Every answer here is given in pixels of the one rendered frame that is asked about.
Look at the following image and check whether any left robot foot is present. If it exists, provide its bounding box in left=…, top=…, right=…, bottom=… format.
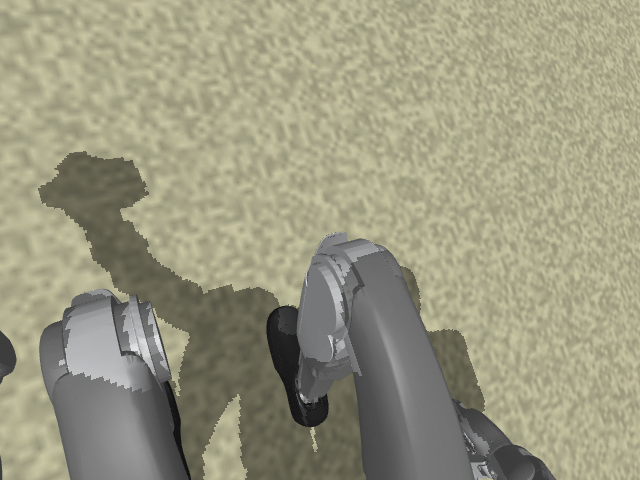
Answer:
left=163, top=381, right=191, bottom=480

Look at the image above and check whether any left robot arm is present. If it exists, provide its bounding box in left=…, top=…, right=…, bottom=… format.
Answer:
left=0, top=331, right=16, bottom=480

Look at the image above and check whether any right robot foot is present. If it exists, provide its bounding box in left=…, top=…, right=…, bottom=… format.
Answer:
left=266, top=306, right=329, bottom=427

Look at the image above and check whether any right robot arm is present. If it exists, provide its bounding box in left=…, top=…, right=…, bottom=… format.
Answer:
left=487, top=445, right=556, bottom=480

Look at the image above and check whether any right robot hand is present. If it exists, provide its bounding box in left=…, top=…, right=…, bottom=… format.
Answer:
left=452, top=398, right=513, bottom=480

